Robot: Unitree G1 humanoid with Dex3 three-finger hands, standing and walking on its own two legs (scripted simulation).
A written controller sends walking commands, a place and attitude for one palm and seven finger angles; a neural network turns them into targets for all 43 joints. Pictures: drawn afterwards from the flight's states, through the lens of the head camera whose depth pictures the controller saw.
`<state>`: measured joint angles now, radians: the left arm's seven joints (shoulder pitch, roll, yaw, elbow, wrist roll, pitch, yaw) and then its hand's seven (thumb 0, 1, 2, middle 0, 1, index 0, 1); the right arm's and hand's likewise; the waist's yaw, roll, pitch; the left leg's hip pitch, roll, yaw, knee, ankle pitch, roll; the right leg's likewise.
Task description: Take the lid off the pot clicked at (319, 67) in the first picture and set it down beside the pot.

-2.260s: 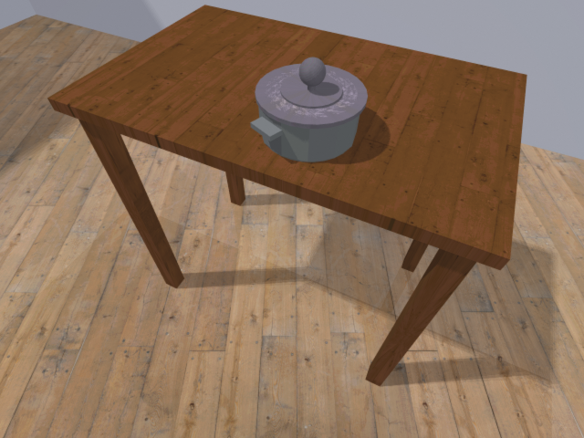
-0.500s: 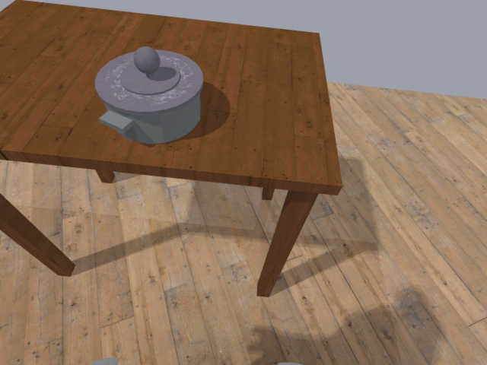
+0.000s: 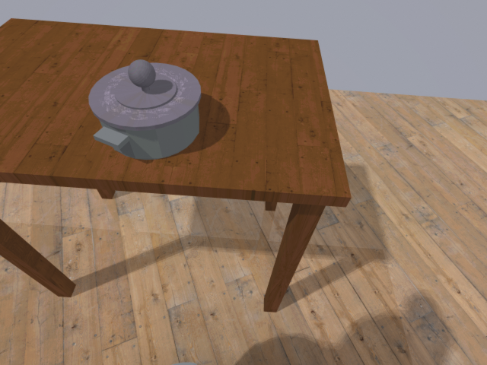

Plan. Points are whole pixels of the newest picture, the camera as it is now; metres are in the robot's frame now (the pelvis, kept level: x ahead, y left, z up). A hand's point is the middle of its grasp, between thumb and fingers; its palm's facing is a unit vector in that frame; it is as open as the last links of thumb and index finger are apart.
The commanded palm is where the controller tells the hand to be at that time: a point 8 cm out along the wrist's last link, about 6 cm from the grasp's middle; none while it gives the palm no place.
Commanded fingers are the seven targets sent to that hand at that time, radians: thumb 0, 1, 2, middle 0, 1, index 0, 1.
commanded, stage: come to a stop and stand still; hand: left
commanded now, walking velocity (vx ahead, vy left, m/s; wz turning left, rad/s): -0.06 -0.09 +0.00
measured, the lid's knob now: (142, 73) +0.53 +0.21 +0.18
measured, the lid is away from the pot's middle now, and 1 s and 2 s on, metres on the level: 0.00 0.00 0.00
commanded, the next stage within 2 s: look again from close up in 0.56 s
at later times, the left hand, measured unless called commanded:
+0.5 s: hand out of the picture +0.01 +0.18 -0.16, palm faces +0.04 -0.98 -0.22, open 7.4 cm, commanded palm none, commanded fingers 0.00 0.90 0.90 -0.20 -0.30 -0.20 -0.30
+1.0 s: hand out of the picture +0.03 +0.22 -0.17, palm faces +0.02 -0.98 -0.21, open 7.4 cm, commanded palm none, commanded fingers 0.00 0.90 0.90 -0.20 -0.30 -0.20 -0.30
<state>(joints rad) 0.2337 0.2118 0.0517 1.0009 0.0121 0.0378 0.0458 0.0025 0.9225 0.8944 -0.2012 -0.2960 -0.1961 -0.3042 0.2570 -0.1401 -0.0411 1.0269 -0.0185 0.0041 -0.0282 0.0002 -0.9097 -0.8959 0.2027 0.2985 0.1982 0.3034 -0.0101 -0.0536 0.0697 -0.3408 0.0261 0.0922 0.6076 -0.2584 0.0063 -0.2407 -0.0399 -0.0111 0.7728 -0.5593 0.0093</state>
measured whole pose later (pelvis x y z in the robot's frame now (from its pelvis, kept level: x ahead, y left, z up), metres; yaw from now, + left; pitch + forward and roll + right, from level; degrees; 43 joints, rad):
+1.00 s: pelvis +0.00 +0.03 +0.01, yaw +1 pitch +1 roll +0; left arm 0.26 0.21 0.00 1.01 0.01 0.00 0.03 0.01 0.91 0.89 -0.20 -0.30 -0.19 -0.30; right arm 0.21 -0.16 0.00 1.05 -0.01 -0.01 -0.02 0.00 -0.92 -0.90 0.20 0.30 0.20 0.30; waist 0.00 -0.03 0.03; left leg -0.28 -0.01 0.08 0.53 -0.28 0.05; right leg -0.19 -0.02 -0.03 0.50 -0.34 0.01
